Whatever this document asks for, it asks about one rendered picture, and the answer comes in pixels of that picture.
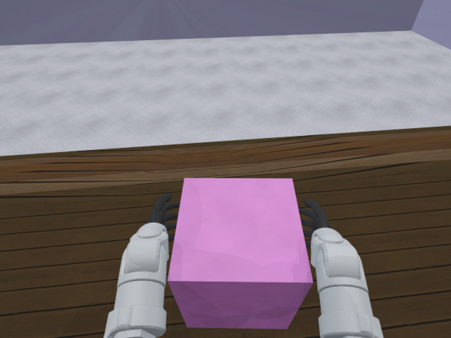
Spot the right robot forearm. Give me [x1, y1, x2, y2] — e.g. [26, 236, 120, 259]
[311, 227, 383, 338]

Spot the carton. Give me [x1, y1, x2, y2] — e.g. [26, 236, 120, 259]
[168, 178, 313, 329]

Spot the left robot hand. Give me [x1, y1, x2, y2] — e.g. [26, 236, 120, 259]
[147, 193, 180, 241]

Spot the right robot hand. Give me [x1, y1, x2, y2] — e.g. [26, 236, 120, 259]
[298, 199, 330, 249]

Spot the left robot forearm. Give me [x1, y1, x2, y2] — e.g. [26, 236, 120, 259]
[104, 223, 169, 338]

